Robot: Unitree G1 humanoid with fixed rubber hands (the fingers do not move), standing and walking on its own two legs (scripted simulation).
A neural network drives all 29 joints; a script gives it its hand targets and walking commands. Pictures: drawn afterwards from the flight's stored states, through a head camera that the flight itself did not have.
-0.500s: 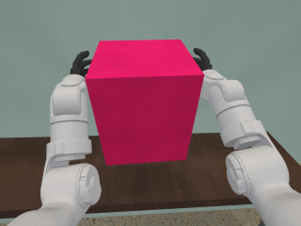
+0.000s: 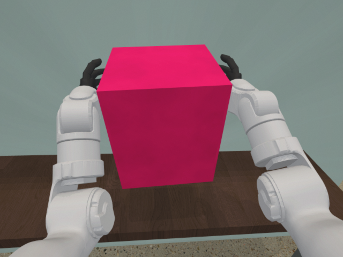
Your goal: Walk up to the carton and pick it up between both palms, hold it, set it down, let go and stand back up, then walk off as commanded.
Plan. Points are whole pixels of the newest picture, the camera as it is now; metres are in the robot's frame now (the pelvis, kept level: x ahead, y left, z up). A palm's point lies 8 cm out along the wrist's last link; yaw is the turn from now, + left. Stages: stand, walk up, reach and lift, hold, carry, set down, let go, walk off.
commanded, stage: hold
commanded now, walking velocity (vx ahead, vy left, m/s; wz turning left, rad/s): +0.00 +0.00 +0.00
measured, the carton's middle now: (163, 116) +0.37 +0.00 +0.24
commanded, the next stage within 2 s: set down in 1.78 s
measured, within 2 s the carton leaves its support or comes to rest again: neither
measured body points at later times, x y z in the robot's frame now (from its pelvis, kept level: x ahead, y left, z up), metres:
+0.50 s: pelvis +0.00 +0.00 +0.00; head -0.09 +0.02 +0.44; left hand +0.39 +0.16 +0.29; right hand +0.38 -0.15 +0.31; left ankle +0.01 +0.12 -0.75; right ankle +0.02 -0.10 -0.75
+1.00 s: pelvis +0.00 +0.00 +0.00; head -0.09 +0.02 +0.44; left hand +0.38 +0.16 +0.30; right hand +0.38 -0.14 +0.31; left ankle +0.01 +0.12 -0.75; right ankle +0.02 -0.10 -0.75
